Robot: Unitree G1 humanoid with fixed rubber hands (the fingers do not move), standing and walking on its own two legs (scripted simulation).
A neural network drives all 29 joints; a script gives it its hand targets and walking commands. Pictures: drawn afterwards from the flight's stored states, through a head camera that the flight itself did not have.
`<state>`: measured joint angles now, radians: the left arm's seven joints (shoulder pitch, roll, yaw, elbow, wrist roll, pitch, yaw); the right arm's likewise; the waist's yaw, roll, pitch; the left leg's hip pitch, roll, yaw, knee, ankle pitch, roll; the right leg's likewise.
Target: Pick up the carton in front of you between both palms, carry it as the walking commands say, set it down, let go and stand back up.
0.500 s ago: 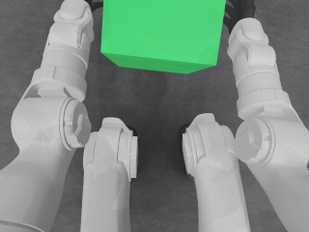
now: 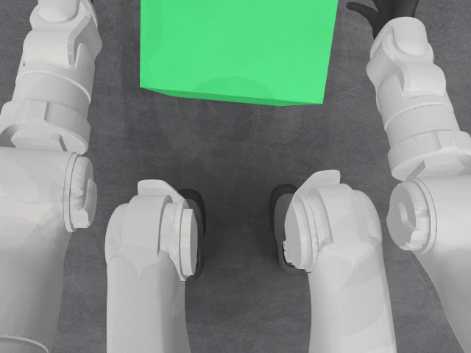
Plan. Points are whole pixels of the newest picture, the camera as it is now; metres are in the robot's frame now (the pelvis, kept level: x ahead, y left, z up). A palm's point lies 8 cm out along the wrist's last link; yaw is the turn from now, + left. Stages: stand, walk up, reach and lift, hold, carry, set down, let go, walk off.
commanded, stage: set down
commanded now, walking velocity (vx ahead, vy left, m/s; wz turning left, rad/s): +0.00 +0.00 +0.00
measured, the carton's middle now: (234, 30) +0.52 +0.01 -0.24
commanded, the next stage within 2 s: let go in 0.96 s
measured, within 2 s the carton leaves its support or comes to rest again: neither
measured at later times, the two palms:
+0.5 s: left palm out of the picture +0.56 +0.20 +0.01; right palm out of the picture +0.52 -0.19 +0.01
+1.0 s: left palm out of the picture +0.56 +0.21 +0.16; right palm out of the picture +0.52 -0.19 +0.16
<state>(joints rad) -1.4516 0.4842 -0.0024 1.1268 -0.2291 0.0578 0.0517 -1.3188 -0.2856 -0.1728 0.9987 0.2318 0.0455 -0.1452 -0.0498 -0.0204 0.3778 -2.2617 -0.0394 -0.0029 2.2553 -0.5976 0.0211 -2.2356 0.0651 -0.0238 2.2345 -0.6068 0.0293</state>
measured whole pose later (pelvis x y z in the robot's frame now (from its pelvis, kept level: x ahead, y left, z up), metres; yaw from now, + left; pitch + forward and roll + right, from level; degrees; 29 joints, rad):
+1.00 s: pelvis +0.03 +0.00 +0.26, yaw +1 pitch +46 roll -2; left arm -1.16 0.36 0.25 0.97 0.03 0.15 -0.05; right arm -1.00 -0.16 -0.33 0.75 0.03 0.14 -0.08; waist -0.06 0.02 -0.09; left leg -1.68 -0.06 -0.04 1.23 -0.36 0.02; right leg -1.66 0.05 0.03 1.21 -0.37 0.02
